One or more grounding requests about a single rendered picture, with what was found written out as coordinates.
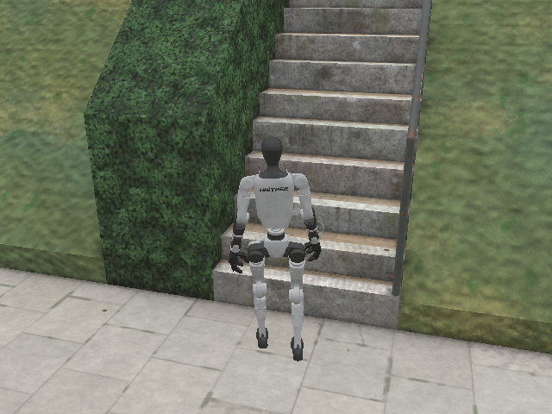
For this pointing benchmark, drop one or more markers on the left robot hand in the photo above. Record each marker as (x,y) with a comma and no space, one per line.
(233,260)

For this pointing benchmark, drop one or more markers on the humanoid robot torso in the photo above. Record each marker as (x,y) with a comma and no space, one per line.
(274,204)

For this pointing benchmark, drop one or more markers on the right robot hand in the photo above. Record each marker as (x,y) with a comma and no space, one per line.
(313,247)

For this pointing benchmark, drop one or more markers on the right robot forearm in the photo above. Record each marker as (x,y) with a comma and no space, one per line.
(311,227)

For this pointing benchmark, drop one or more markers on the right robot foot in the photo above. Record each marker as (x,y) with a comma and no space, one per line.
(297,352)

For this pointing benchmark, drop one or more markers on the robot left upper arm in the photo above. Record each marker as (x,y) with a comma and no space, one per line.
(246,184)

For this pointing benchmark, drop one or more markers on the left robot forearm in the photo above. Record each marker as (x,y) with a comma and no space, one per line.
(237,236)

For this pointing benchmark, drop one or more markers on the robot right upper arm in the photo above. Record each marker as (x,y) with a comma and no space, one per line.
(304,194)

